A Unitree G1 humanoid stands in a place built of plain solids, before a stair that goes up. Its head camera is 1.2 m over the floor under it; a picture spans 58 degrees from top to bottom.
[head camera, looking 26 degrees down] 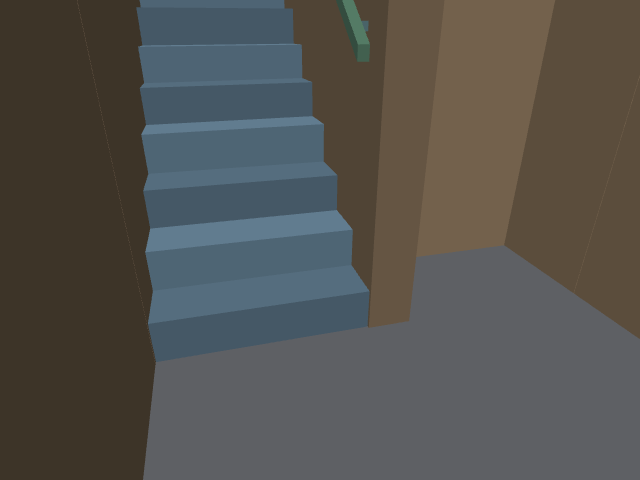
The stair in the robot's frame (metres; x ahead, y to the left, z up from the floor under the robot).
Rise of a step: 0.19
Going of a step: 0.25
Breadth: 0.90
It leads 15 degrees to the left of straight ahead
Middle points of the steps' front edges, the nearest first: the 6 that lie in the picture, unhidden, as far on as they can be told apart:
1.46 0.22 0.19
1.69 0.28 0.37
1.94 0.35 0.55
2.18 0.41 0.75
2.42 0.48 0.93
2.66 0.54 1.12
